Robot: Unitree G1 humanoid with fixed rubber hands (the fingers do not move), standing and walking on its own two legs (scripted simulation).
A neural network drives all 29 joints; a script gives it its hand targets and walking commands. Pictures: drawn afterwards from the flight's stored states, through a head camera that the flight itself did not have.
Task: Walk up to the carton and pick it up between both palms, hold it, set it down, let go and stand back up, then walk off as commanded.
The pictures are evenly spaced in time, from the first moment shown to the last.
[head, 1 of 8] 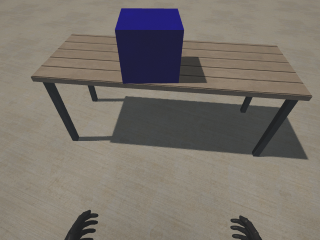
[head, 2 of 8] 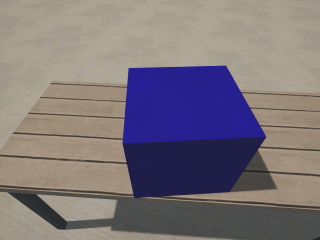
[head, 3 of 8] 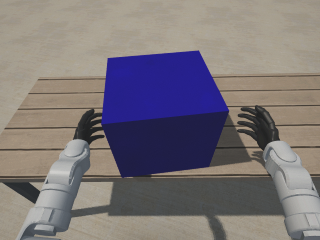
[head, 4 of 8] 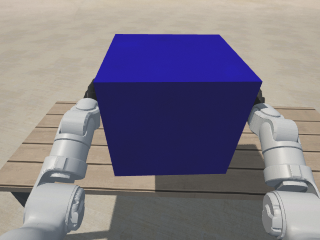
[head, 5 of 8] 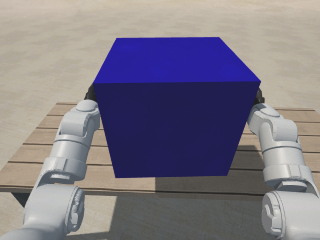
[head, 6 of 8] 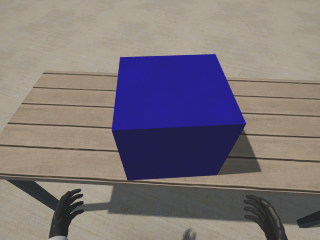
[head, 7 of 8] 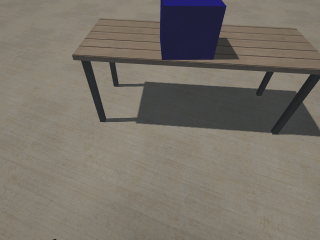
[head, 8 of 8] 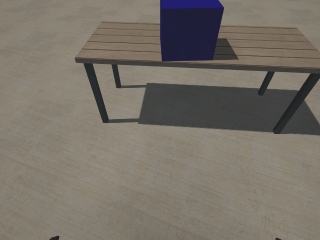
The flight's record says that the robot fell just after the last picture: no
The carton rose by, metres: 0.20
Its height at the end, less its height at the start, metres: +0.00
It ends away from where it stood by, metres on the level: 0.02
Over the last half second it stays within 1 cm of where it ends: yes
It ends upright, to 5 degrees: yes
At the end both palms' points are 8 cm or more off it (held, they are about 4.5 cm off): yes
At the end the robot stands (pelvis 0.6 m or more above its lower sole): yes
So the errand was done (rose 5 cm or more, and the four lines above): yes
